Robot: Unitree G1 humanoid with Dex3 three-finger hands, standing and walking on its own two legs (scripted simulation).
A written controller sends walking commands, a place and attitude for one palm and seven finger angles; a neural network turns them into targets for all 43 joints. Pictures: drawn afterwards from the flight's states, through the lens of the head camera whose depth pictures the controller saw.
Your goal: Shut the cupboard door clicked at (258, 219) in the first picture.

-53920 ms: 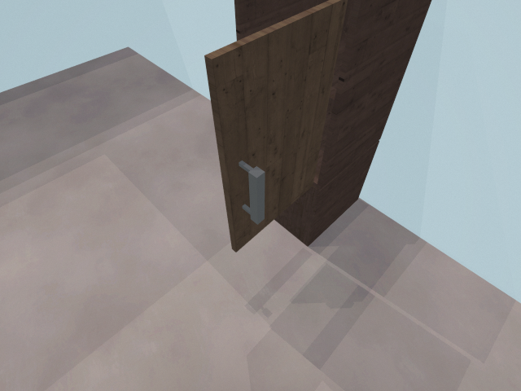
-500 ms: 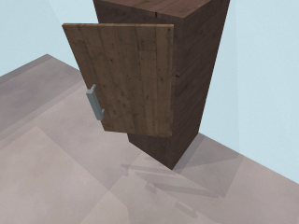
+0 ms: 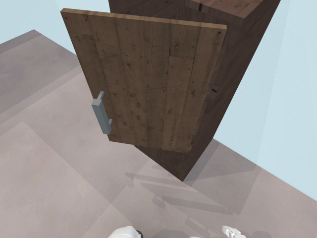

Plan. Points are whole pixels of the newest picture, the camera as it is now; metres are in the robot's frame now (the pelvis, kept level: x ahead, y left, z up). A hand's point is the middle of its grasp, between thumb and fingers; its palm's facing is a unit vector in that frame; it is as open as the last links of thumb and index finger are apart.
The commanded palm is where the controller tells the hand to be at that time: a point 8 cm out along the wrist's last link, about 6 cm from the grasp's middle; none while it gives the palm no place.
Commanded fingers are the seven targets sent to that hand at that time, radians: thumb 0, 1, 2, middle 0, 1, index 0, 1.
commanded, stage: come to a stop and stand still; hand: left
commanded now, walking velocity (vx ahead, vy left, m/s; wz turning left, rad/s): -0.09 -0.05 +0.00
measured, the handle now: (104, 113) +0.49 +0.25 -0.08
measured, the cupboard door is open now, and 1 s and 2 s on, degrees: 28 28 28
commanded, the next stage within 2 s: look again from close up in 0.62 s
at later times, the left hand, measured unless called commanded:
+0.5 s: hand out of the picture +0.06 +0.14 -0.16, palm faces +0.05 -0.98 -0.19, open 7.2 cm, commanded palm none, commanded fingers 0.00 0.90 0.90 -0.20 -0.30 -0.20 -0.30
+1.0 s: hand out of the picture -0.03 +0.16 -0.16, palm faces +0.02 -0.98 -0.21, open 7.4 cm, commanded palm none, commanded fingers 0.00 0.90 0.90 -0.20 -0.30 -0.20 -0.30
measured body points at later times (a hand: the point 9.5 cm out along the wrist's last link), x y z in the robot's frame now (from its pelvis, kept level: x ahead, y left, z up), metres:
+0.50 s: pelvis -0.01 -0.04 +0.01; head +0.01 -0.03 +0.46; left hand +0.05 +0.19 -0.15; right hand -0.02 -0.26 -0.15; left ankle -0.04 +0.09 -0.73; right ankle +0.00 -0.14 -0.73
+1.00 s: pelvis -0.02 -0.01 +0.01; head -0.02 -0.02 +0.46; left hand -0.03 +0.21 -0.14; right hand -0.02 -0.22 -0.16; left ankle -0.04 +0.09 -0.73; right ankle +0.00 -0.13 -0.73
